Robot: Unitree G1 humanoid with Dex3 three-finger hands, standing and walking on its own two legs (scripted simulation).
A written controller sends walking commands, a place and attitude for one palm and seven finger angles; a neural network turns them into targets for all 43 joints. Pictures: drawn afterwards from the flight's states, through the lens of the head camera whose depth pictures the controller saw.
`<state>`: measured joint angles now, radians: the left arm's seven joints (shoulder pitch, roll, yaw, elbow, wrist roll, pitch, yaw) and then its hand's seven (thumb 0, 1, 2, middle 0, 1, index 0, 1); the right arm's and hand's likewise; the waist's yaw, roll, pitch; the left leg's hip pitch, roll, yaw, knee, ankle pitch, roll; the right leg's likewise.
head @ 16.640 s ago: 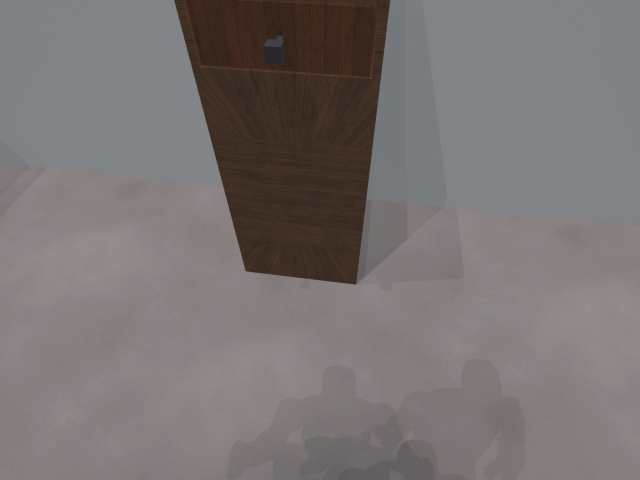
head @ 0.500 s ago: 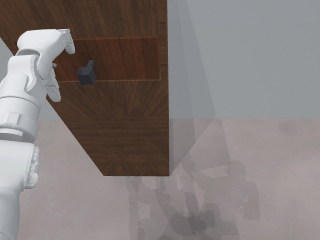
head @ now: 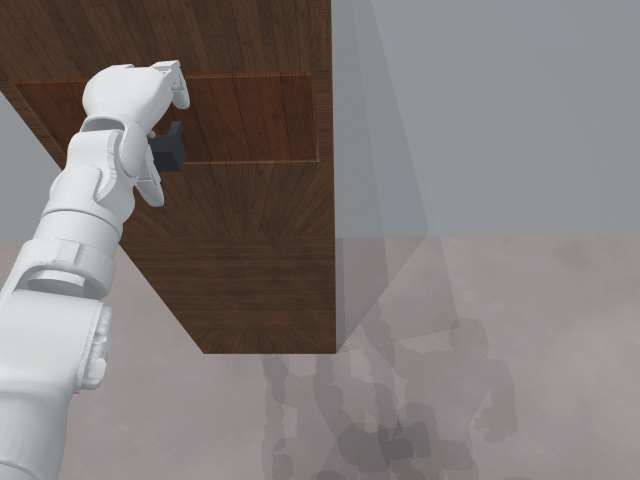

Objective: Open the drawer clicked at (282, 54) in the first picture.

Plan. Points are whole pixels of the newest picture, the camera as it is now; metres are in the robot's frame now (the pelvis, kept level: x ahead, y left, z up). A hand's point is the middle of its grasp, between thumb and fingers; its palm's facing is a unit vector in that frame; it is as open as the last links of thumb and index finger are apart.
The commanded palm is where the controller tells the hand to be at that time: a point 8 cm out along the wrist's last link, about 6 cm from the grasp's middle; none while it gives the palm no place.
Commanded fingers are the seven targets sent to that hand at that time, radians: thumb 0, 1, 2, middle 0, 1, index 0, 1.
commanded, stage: lower the fingers behind the handle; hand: left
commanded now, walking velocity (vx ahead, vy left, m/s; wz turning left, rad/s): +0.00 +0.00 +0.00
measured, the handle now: (170, 143) +0.52 +0.20 +0.14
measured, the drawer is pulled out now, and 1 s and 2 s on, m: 0.00 0.00 0.00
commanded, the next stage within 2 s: lift the fingers back up to retry in 1.06 s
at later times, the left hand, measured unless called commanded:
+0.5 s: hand (137, 162) +0.48 +0.23 +0.14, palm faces +0.02 -0.02 -1.00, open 13.8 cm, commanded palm +0.46 +0.23 +0.18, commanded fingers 0.00 -0.50 0.30 -0.30 -1.20 -0.30 -1.20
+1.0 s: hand (138, 163) +0.48 +0.23 +0.14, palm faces +0.02 -0.02 -1.00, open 13.9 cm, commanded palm +0.46 +0.23 +0.17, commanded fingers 0.00 -0.50 0.30 -0.30 -1.20 -0.30 -1.20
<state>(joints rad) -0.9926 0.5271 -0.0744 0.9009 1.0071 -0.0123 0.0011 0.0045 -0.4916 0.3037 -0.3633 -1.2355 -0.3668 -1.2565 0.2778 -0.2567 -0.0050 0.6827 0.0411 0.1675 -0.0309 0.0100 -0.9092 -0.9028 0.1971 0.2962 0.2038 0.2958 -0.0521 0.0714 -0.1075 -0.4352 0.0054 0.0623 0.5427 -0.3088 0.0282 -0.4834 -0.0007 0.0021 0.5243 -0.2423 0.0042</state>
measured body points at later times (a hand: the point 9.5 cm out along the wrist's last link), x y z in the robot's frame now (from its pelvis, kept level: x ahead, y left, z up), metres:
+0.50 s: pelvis +0.00 -0.01 -0.01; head +0.06 -0.01 +0.44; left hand +0.47 +0.23 +0.20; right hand +0.08 -0.28 -0.13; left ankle -0.03 +0.10 -0.73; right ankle +0.00 -0.12 -0.73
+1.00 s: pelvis -0.01 +0.00 -0.01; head +0.05 +0.00 +0.44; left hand +0.47 +0.23 +0.20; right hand +0.04 -0.27 -0.14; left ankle -0.03 +0.10 -0.73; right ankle +0.00 -0.12 -0.73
